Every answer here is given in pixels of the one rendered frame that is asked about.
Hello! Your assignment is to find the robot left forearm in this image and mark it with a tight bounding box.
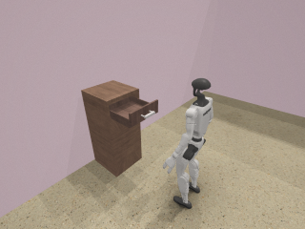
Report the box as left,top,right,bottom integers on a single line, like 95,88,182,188
171,134,189,160

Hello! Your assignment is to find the handle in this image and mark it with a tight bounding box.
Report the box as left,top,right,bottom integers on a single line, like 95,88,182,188
141,111,155,119

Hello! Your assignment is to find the left robot hand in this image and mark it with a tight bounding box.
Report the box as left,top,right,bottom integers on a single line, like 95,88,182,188
163,156,176,174

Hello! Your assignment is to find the right robot upper arm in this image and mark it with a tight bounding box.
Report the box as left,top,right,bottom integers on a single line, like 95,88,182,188
205,96,214,120

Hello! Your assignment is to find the cabinet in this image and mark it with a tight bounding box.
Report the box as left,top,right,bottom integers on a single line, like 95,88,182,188
81,80,142,177

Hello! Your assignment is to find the humanoid robot torso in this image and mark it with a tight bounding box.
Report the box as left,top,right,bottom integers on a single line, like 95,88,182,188
188,97,212,153

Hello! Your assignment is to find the left robot upper arm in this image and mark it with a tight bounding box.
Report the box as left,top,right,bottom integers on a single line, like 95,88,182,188
184,106,198,141

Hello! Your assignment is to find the drawer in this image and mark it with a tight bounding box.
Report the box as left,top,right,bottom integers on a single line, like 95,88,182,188
109,95,158,128

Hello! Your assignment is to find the left robot foot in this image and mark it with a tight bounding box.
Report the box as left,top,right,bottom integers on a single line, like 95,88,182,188
173,196,193,209

